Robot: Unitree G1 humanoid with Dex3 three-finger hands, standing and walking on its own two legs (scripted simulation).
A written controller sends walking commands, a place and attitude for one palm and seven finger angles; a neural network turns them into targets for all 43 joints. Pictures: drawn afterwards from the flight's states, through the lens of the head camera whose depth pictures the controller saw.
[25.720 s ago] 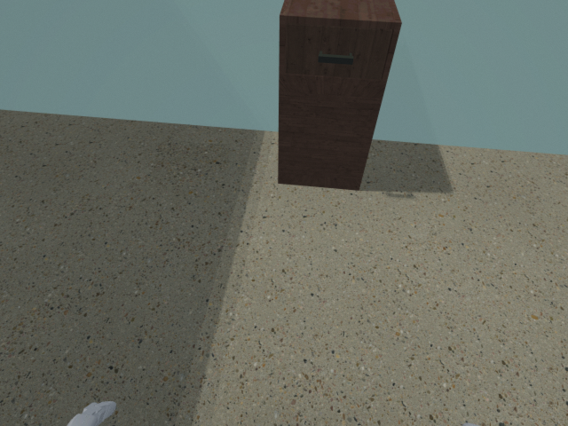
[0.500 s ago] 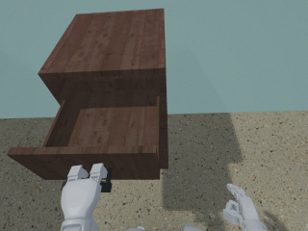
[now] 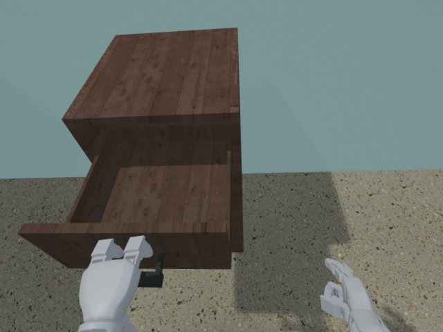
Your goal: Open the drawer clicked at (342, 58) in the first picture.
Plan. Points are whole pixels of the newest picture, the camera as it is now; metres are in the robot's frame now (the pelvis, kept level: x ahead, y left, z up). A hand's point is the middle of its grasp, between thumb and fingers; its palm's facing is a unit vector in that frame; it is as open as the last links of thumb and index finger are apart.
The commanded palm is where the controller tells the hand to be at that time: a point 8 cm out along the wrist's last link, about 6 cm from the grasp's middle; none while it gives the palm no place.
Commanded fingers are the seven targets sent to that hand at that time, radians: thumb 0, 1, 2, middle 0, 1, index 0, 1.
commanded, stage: lift the hand off the handle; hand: left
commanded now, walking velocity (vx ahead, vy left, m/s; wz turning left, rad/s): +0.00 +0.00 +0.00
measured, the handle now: (131, 268) +0.23 +0.21 -0.03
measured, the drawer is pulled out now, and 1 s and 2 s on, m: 0.28 0.28 0.28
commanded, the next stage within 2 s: draw the hand back to the body in 1.54 s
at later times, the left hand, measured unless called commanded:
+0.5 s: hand (117, 282) +0.19 +0.20 +0.02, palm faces +0.03 -0.14 -0.99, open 13.3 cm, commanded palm +0.17 +0.20 +0.09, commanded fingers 0.00 -0.50 0.30 -0.30 -1.20 -0.30 -1.20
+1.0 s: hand (109, 264) +0.20 +0.20 +0.08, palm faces +0.12 -0.15 -0.98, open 13.6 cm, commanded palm +0.17 +0.20 +0.13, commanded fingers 0.00 -0.50 0.30 -0.30 -1.20 -0.30 -1.20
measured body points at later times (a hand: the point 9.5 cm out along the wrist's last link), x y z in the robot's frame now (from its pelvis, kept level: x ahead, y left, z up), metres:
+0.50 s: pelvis +0.01 +0.01 +0.01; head +0.03 -0.02 +0.46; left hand +0.19 +0.21 +0.08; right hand +0.23 -0.20 -0.08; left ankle -0.02 +0.13 -0.69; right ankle +0.02 -0.07 -0.69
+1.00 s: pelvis +0.01 +0.01 +0.02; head +0.01 -0.03 +0.47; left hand +0.19 +0.20 +0.13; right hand +0.24 -0.18 -0.07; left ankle -0.02 +0.13 -0.69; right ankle +0.02 -0.07 -0.69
